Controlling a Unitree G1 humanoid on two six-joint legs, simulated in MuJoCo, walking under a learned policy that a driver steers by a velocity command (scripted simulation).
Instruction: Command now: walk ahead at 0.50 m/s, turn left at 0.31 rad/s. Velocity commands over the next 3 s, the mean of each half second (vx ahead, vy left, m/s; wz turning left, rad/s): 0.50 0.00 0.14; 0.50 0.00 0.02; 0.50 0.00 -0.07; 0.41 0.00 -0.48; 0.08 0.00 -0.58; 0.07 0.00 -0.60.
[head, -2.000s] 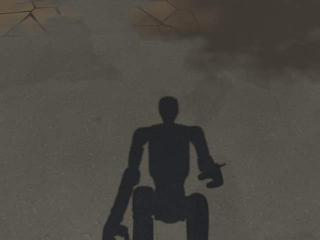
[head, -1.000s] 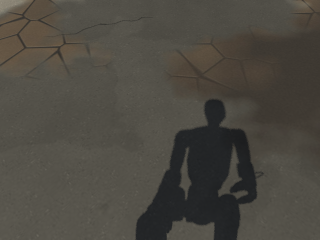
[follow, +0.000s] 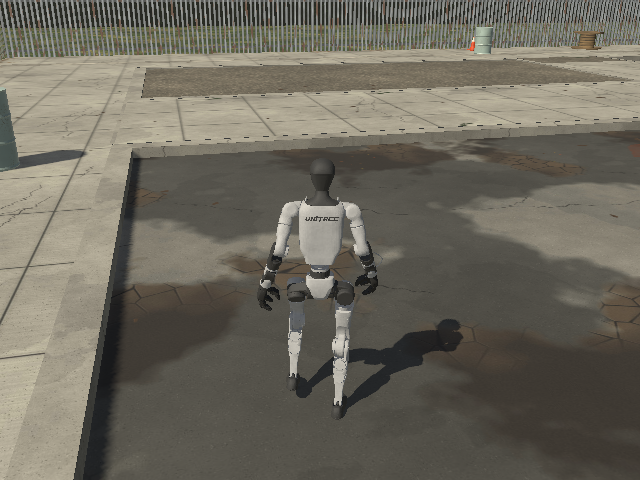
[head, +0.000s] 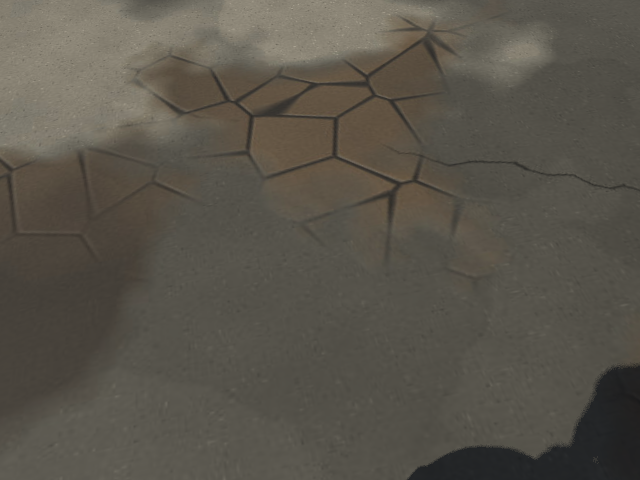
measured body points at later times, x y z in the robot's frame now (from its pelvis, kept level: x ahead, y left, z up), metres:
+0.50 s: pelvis +0.26 +0.05 +0.00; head +0.27 +0.07 +0.45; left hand +0.36 +0.32 -0.13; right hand +0.27 -0.21 -0.13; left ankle +0.21 +0.12 -0.75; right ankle +0.36 -0.10 -0.68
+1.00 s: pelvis +0.54 +0.01 +0.00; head +0.56 +0.00 +0.45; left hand +0.53 +0.27 -0.13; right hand +0.64 -0.24 -0.14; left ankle +0.58 +0.16 -0.67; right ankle +0.53 -0.06 -0.75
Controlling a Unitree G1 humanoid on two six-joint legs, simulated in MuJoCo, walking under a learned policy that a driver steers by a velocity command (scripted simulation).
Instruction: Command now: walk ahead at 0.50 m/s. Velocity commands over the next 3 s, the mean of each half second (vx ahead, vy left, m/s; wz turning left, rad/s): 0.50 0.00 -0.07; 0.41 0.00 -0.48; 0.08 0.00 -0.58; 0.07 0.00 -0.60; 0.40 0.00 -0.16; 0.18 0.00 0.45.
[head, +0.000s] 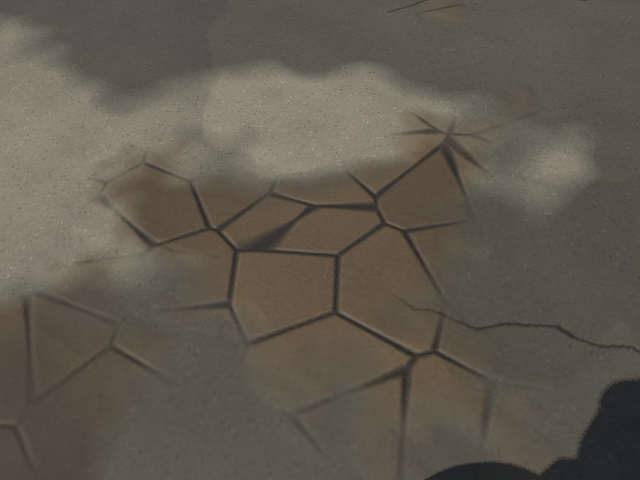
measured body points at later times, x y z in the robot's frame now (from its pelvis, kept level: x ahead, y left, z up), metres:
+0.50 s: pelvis +0.27 +0.06 +0.00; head +0.29 +0.07 +0.45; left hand +0.33 +0.31 -0.15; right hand +0.30 -0.20 -0.13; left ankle +0.29 +0.12 -0.75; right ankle +0.26 -0.09 -0.66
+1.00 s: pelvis +0.51 -0.01 -0.02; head +0.55 -0.03 +0.43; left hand +0.69 +0.22 -0.14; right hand +0.50 -0.27 -0.16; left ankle +0.48 +0.15 -0.64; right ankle +0.55 -0.06 -0.75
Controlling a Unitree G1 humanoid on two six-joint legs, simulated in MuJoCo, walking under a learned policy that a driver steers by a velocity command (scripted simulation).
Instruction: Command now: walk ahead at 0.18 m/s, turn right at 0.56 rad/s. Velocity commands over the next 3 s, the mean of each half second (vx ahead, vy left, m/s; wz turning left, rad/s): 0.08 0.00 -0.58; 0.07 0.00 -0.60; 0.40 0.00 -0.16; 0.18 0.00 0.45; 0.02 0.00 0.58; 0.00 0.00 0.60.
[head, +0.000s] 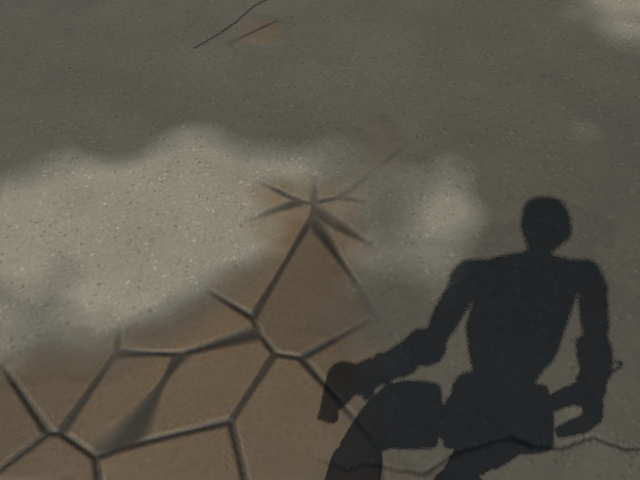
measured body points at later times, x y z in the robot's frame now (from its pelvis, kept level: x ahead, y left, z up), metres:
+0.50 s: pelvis +0.09 +0.06 +0.00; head +0.13 +0.07 +0.45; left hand +0.26 +0.32 -0.13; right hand +0.17 -0.25 -0.09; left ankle +0.14 +0.15 -0.73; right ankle +0.05 -0.03 -0.71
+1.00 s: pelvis +0.08 +0.03 +0.00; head +0.08 +0.00 +0.45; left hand +0.34 +0.19 -0.09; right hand +0.00 -0.26 -0.13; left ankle +0.14 +0.15 -0.70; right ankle +0.02 -0.02 -0.73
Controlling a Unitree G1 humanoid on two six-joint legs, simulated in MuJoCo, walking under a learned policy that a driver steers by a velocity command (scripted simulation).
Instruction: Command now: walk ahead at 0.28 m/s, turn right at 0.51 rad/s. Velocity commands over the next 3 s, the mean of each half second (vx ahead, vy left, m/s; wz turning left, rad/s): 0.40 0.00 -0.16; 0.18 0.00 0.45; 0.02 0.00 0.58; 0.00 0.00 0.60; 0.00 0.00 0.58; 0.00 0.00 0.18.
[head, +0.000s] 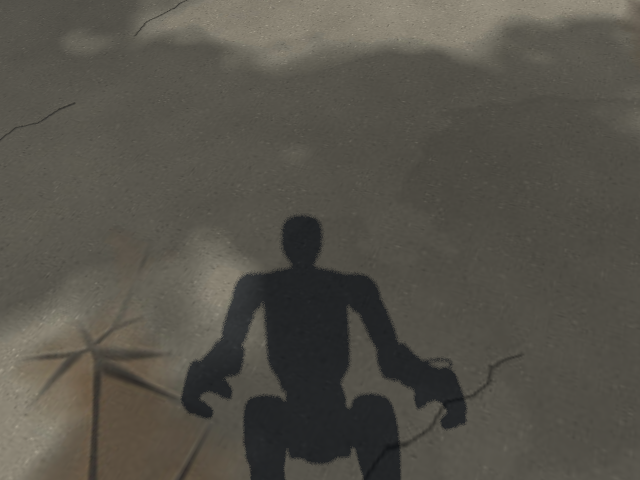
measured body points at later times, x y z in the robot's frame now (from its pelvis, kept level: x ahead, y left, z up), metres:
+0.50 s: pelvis +0.23 +0.01 -0.02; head +0.26 +0.01 +0.43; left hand +0.20 +0.28 -0.15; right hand +0.39 -0.25 -0.11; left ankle +0.33 +0.08 -0.73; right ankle +0.00 -0.08 -0.69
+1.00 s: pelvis +0.40 -0.01 +0.00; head +0.44 -0.01 +0.45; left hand +0.51 +0.28 -0.10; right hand +0.52 -0.28 -0.13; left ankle +0.33 +0.07 -0.72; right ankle +0.49 -0.09 -0.73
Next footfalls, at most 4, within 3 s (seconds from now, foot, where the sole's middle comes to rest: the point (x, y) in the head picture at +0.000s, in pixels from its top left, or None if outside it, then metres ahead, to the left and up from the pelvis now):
0.46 left None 0.37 0.08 -0.77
0.98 right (398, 466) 0.53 -0.08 -0.77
1.44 left None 0.38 0.10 -0.77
1.96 right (379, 479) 0.50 -0.04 -0.77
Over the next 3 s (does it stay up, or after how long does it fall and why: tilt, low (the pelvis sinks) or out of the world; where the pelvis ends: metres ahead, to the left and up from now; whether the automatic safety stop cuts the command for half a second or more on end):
stays up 0.37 -0.01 0.01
